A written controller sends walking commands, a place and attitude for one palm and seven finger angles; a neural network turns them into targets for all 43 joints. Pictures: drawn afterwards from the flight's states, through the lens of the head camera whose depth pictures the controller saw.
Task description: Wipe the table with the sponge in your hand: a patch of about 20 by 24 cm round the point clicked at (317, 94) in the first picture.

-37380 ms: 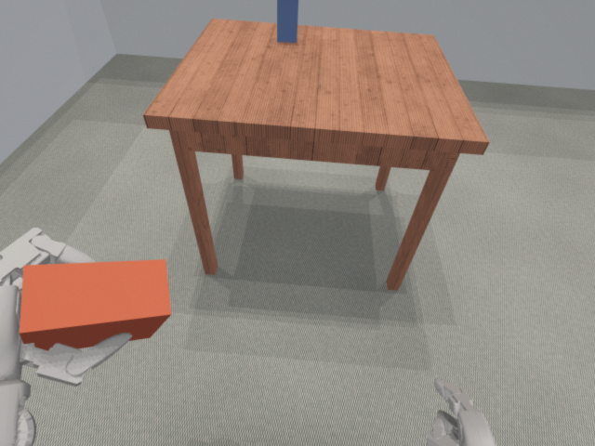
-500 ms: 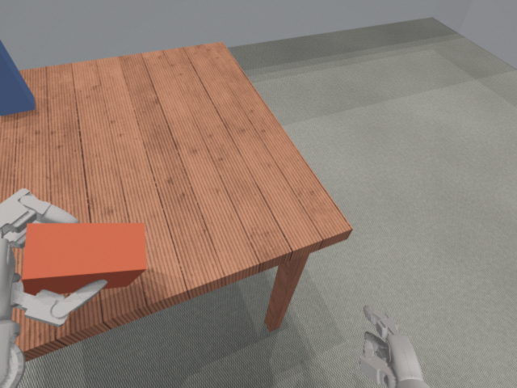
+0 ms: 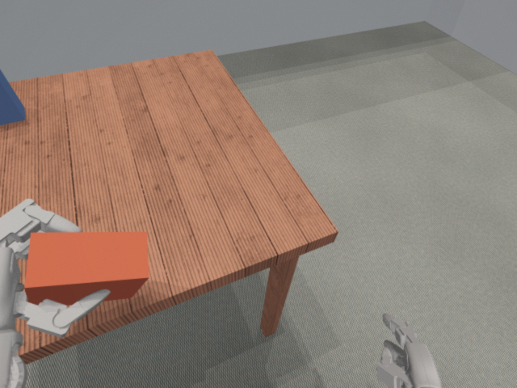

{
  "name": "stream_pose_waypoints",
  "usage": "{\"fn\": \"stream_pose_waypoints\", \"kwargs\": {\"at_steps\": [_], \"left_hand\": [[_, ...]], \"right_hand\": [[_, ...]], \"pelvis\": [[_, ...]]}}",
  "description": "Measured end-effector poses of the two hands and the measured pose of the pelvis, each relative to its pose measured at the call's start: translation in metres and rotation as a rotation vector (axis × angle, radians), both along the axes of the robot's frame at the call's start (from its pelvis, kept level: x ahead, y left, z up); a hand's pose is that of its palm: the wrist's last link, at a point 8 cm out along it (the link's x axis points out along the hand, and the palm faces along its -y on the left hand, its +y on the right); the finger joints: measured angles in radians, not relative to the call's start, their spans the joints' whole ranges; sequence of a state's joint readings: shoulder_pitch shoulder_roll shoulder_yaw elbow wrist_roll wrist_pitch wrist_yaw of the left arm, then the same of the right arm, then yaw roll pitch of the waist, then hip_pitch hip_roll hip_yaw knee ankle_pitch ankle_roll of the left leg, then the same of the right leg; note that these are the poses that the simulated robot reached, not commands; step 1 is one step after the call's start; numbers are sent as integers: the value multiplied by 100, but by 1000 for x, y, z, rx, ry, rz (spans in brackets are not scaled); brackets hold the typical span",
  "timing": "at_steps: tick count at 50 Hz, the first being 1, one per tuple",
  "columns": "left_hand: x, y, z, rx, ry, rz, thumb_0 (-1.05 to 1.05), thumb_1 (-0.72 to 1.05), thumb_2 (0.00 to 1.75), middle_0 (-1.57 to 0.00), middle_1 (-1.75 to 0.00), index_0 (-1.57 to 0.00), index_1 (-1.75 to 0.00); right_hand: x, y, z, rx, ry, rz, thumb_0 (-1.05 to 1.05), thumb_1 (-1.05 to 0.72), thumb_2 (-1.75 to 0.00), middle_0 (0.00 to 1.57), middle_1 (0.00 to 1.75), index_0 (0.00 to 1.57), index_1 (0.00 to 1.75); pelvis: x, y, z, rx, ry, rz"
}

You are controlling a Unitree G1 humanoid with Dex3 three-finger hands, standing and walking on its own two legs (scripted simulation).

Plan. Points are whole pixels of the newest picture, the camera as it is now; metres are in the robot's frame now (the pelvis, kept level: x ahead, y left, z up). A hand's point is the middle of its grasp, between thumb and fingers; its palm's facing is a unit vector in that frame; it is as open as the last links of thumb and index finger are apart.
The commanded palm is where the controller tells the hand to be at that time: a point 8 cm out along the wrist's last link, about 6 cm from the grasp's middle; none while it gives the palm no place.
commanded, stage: come to a stop and stand still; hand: left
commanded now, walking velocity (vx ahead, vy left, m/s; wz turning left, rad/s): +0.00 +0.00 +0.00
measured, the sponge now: (105, 269) +0.23 +0.22 +0.11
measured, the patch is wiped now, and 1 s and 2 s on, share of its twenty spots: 0.00 0.00 0.00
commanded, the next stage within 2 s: look again from close up in 1.62 s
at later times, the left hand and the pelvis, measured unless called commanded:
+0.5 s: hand (62, 281) +0.21 +0.26 +0.10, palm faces +0.32 -0.87 -0.38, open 10.0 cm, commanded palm +0.16 +0.29 +0.18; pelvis +0.01 +0.01 +0.00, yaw +1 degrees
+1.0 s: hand (10, 293) +0.19 +0.29 +0.13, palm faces +0.45 -0.83 -0.32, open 10.0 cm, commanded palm +0.12 +0.31 +0.18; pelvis -0.03 +0.02 +0.00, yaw +2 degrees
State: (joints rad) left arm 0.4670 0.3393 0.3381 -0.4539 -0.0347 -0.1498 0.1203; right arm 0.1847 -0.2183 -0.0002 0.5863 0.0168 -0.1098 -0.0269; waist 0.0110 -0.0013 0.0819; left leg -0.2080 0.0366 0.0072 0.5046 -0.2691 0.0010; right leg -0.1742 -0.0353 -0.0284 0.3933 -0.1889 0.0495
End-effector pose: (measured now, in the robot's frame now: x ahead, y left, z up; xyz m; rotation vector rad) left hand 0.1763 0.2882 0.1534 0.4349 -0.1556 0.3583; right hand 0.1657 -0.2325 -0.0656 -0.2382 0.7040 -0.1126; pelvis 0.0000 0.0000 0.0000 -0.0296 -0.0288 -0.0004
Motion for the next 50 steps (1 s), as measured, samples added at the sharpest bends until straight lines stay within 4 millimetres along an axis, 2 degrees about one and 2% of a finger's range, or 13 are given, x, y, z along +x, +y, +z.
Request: {"fn": "stream_pose_waypoints", "kwargs": {"at_steps": [4, 7, 11, 14, 17, 22, 25, 28, 32, 38, 41, 44, 50], "left_hand": [[-1, -6, 2, -14, -23, -19, -1, -50, 104, -74, -135, -75, -135], [3, -6, 15, 42, -72, -57, -1, -50, 104, -74, -135, -75, -135], [17, 23, 62, 255, -265, -18, -1, -50, 104, -75, -134, -76, -134], [19, 41, 73, 251, -316, 52, -1, -50, 104, -74, -135, -76, -135], [14, 35, 52, 172, -251, 35, -1, -50, 104, -74, -136, -75, -135], [2, 10, -12, 10, -23, -38, -1, -50, 104, -74, -136, -75, -135], [-1, 14, -33, -19, 39, -40, -1, -50, 104, -74, -135, -75, -135], [0, 29, -32, 1, 26, -6, -1, -50, 104, -75, -135, -76, -134], [-6, 44, -3, 64, -90, 24, -1, -50, 104, -74, -135, -76, -135], [-27, 39, 36, 113, -259, -8, -1, -50, 104, -74, -135, -75, -135], [-32, 41, 32, 89, -246, 0, -1, -50, 104, -74, -135, -75, -135], [-33, 47, 15, 42, -175, 37, -1, -50, 104, -74, -135, -75, -135], [-33, 42, -13, -39, -73, 62, -1, -50, 104, -74, -135, -75, -135]], "right_hand": [[-4, 2, 0, -7, 7, 7, 2, -90, -89, 21, 30, 21, 30], [-5, 6, 1, -15, 3, 19, 2, -90, -89, 20, 30, 21, 30], [-6, 16, -5, -12, 14, 91, 1, -90, -89, 20, 30, 20, 30], [-7, 16, -6, 13, 8, 110, 1, -90, -89, 21, 30, 21, 30], [-10, 11, -6, 28, -5, 101, 1, -90, -89, 21, 30, 21, 30], [-12, 6, -8, -12, 31, 93, 1, -90, -89, 21, 30, 21, 30], [-9, 7, -6, -51, 69, 107, 1, -90, -89, 21, 30, 21, 30], [-3, 13, -2, -73, 77, 134, 2, -90, -89, 21, 30, 21, 30], [9, 26, 3, -69, 40, 178, 2, -90, -89, 21, 30, 21, 30], [22, 50, 7, -20, -35, 206, 1, -90, -89, 21, 30, 21, 30], [22, 59, 7, 10, -54, 196, 1, -90, -89, 21, 30, 21, 30], [17, 64, 5, 32, -56, 181, 1, -90, -89, 21, 30, 21, 30], [0, 60, 4, 24, -31, 168, 1, -90, -89, 21, 30, 21, 30]], "pelvis": [[-3, -1, 0, 1, -6, 3], [-5, -2, -1, 2, -7, 14], [-9, -10, -5, 12, 12, 29], [-5, -9, -5, 10, 38, 14], [1, -3, -5, 13, 48, 1], [7, 7, -5, 16, 42, 2], [6, 8, -5, 14, 35, 24], [2, 8, -5, 8, 33, 48], [-3, 12, -6, -2, 34, 65], [-11, 22, -7, 2, 33, 51], [-15, 25, -6, 6, 28, 43], [-21, 25, -5, 8, 24, 37], [-29, 21, -4, 4, 13, 41]]}}
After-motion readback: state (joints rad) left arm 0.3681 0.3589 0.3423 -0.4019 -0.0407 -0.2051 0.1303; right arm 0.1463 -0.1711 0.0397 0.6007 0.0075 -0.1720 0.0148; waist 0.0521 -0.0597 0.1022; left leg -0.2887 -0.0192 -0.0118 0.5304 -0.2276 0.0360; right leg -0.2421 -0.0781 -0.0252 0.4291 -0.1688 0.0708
